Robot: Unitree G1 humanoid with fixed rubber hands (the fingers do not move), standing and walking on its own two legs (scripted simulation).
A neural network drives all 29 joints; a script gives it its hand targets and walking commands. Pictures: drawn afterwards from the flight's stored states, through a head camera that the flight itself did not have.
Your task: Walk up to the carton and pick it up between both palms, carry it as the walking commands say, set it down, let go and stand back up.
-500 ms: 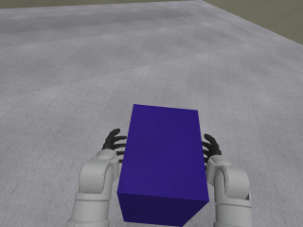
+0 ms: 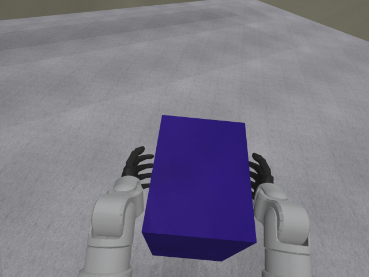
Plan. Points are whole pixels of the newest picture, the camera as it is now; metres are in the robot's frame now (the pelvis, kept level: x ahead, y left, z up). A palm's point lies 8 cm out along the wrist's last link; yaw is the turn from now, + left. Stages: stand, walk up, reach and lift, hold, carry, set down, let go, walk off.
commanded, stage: carry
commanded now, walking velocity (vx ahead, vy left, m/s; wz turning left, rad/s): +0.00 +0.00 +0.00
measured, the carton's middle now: (194, 194) +0.31 +0.00 +0.03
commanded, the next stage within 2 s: none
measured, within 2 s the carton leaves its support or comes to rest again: neither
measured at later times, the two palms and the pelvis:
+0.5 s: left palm (109, 195) +0.25 +0.16 +0.10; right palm (248, 205) +0.25 -0.10 +0.09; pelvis -0.03 +0.03 +0.01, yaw +1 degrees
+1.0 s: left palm (114, 201) +0.25 +0.15 +0.09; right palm (251, 210) +0.25 -0.11 +0.08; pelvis -0.03 +0.03 +0.01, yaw +1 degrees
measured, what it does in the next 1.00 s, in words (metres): steps on the spot: left foot, then right foot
